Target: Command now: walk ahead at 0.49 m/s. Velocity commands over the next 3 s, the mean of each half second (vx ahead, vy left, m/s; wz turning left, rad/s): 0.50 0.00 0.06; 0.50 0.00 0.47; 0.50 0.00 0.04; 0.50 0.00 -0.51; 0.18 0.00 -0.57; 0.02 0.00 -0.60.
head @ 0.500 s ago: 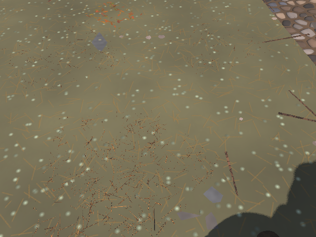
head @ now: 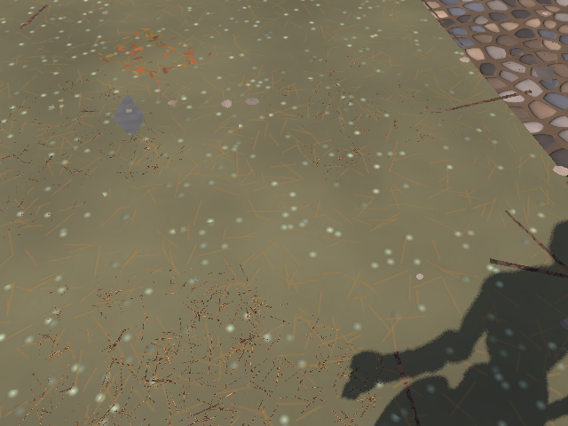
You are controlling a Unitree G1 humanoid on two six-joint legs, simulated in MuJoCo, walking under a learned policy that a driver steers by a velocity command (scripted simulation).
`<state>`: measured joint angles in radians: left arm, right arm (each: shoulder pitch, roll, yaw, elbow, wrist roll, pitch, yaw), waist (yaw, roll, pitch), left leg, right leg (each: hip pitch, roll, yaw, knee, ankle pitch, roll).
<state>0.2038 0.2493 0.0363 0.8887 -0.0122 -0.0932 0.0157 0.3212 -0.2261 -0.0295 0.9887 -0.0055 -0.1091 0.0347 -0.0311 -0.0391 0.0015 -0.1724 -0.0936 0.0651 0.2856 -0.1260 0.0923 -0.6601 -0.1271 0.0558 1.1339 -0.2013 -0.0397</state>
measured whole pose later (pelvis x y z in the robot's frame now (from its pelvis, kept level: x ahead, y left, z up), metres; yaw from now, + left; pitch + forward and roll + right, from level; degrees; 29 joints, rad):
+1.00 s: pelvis +0.54 +0.01 -0.01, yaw +19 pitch +2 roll +0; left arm 0.21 0.26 0.05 0.86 -0.02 -0.13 0.00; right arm 0.20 -0.26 -0.08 0.78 0.01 -0.06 0.03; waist -0.01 -0.01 0.05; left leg -0.37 -0.10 0.02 0.51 -0.17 0.11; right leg -0.41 -0.05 0.03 1.26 -0.38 -0.01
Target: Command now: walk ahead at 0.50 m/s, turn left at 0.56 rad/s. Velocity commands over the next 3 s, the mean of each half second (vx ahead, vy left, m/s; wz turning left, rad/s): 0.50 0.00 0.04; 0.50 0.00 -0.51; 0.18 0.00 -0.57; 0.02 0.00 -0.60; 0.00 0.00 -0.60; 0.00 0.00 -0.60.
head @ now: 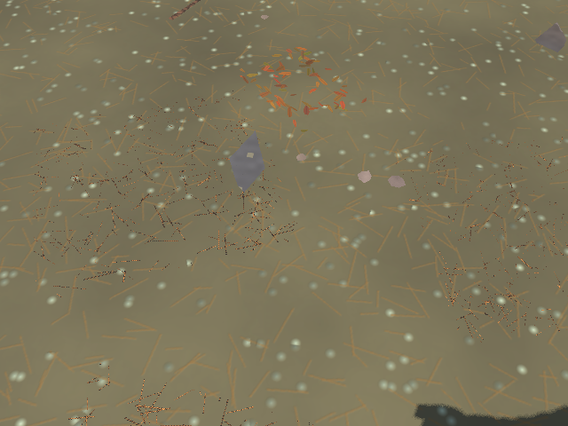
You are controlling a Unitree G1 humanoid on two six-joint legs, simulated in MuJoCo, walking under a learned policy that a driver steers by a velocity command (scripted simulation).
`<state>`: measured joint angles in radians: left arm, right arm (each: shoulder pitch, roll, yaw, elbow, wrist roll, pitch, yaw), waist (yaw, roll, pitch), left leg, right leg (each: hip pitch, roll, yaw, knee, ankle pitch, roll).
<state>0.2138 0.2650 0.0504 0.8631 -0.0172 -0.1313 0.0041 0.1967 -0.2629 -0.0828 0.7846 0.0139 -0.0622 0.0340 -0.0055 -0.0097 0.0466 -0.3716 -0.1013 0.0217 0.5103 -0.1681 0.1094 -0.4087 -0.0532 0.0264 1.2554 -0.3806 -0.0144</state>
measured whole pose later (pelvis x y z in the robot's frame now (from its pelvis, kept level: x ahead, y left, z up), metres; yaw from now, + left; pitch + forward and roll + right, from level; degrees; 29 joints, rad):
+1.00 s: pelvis +0.57 -0.05 +0.00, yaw -19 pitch +2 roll +1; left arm 0.36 0.29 0.06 0.73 -0.03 -0.03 0.01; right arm 0.10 -0.26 -0.05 0.67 -0.01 -0.12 0.01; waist 0.04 -0.03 0.00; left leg -0.39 -0.05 -0.01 0.51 -0.16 0.02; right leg -0.33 0.08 0.15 1.08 -0.48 -0.03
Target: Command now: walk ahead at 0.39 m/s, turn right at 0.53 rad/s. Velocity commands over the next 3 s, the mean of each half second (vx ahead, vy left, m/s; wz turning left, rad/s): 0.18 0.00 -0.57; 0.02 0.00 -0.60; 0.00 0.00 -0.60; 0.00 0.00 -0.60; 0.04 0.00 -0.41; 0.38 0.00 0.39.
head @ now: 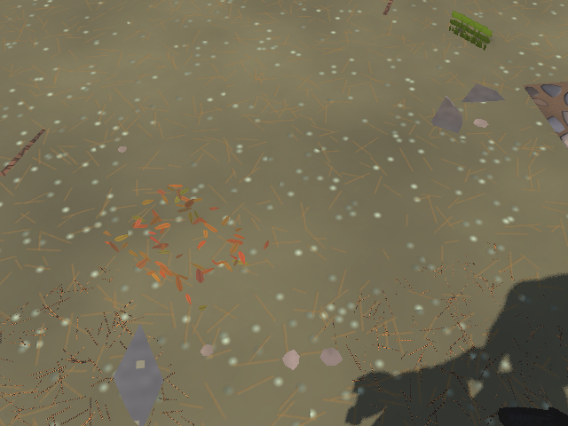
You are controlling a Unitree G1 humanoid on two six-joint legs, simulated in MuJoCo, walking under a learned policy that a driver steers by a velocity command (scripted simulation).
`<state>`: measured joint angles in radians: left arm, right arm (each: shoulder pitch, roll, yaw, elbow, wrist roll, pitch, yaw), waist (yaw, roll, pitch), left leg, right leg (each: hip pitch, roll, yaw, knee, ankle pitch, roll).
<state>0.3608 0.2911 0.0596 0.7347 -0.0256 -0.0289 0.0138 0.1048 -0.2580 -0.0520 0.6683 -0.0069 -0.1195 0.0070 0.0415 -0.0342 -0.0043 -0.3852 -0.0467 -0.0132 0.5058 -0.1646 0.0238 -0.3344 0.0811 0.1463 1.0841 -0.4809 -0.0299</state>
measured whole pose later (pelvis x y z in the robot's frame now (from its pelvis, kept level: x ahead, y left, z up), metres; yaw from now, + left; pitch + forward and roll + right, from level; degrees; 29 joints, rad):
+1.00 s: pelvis +0.17 +0.00 +0.01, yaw -35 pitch +1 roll -1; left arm 0.23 0.35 0.11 0.61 -0.02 0.07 0.02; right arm 0.17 -0.26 -0.05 0.71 -0.02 0.01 -0.04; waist -0.01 -0.05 0.03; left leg -0.25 0.03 0.05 0.45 -0.22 0.02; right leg -0.57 0.04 0.08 1.15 -0.36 0.08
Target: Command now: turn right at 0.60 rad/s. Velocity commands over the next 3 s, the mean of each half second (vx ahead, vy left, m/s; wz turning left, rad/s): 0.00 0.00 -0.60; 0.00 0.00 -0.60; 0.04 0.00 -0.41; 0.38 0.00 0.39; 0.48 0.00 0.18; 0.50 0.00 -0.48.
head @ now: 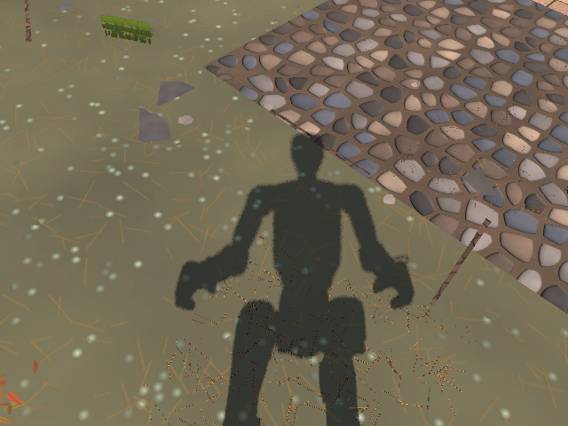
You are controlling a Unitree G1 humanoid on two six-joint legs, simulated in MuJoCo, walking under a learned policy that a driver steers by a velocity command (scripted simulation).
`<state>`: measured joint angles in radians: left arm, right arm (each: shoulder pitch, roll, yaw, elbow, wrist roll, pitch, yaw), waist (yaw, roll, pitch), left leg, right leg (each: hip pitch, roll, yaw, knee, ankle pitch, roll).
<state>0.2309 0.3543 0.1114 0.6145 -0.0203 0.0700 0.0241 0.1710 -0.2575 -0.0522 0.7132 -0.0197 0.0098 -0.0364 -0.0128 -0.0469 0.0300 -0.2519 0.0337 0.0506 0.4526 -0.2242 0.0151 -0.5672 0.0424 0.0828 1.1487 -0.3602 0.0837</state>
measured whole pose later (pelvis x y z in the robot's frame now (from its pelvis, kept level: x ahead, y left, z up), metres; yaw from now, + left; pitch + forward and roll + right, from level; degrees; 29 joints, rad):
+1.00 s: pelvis -0.02 -0.03 +0.00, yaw -36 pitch +1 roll +0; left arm 0.20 0.33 0.09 0.63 -0.02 0.07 0.01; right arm 0.15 -0.26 -0.06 0.68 -0.01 0.02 -0.03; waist -0.01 -0.02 0.07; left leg -0.22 0.05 0.08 0.43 -0.23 0.01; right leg -0.46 -0.02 0.04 0.95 -0.42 0.11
